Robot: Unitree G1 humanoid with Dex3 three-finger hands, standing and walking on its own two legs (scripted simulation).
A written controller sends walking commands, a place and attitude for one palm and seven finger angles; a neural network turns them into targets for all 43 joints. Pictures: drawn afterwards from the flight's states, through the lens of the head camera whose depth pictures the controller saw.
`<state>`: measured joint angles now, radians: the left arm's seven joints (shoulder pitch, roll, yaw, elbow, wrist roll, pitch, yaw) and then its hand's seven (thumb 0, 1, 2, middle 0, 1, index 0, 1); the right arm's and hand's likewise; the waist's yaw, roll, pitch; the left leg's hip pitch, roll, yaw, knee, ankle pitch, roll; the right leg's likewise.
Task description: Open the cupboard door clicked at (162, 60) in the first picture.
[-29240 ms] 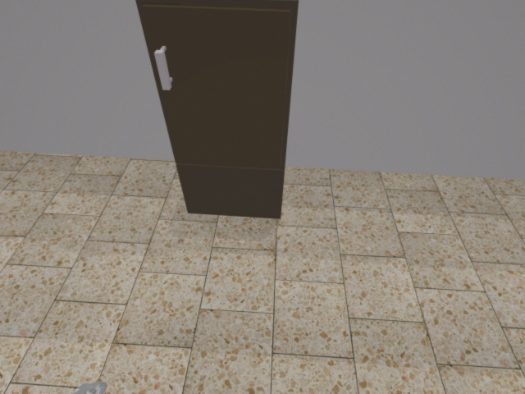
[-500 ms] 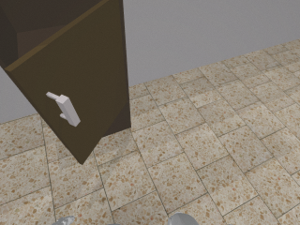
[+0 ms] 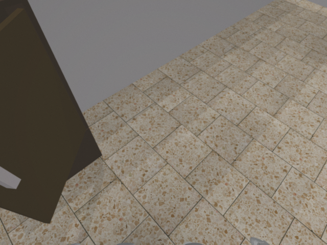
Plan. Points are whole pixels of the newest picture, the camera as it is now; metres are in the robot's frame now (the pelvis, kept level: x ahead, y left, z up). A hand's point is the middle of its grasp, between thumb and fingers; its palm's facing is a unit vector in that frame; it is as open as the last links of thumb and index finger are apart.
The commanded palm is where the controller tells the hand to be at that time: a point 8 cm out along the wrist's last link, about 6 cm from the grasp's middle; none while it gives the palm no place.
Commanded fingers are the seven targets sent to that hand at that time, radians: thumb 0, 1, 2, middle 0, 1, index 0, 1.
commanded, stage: walk to a spot facing it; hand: left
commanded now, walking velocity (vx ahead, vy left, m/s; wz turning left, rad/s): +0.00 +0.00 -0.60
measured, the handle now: out of the picture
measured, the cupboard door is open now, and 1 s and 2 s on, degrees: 41 41 41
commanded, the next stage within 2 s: turn to face it in 1.82 s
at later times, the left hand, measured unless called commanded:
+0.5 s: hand (115, 228) +0.17 +0.14 -0.15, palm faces -0.27 -0.92 -0.27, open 7.4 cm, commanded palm none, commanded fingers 0.00 0.90 0.90 -0.20 -0.30 -0.20 -0.30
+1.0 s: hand (181, 159) +0.39 -0.04 -0.15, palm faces -0.64 -0.74 -0.20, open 7.4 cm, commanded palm none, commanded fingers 0.00 0.90 0.90 -0.20 -0.30 -0.20 -0.30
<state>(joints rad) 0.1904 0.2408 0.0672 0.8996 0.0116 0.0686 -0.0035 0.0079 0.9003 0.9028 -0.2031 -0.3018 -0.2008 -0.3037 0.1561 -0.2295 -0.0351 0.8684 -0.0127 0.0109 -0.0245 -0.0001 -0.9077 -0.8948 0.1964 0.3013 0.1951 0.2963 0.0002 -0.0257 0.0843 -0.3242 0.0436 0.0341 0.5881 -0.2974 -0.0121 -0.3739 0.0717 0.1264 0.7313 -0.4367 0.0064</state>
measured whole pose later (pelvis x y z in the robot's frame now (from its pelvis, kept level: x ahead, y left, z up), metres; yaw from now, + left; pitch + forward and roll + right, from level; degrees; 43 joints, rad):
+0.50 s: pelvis +0.04 -0.04 +0.01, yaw -17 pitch +2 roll +1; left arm 0.19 0.23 0.06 0.89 0.02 0.04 0.00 0.01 0.90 0.90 -0.20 -0.30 -0.20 -0.30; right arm 0.15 -0.25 -0.05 0.88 0.00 0.05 -0.02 0.00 -0.91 -0.89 0.20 0.30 0.19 0.30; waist 0.00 -0.02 0.10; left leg -0.44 0.06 0.05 0.90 -0.44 -0.08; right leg -0.27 0.02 0.08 0.52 -0.28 -0.03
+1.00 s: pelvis +0.15 -0.11 +0.00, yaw -36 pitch +1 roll -1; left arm 0.05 0.25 0.06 0.88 0.03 0.04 -0.07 0.01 0.91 0.90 -0.20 -0.30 -0.19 -0.30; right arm 0.45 -0.23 -0.02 0.99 -0.04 -0.03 -0.01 0.00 -0.90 -0.89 0.20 0.30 0.20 0.30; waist -0.06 0.01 0.09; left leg -0.01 0.17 0.27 0.48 -0.45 -0.09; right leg -0.46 -0.04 -0.14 0.67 -0.30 -0.03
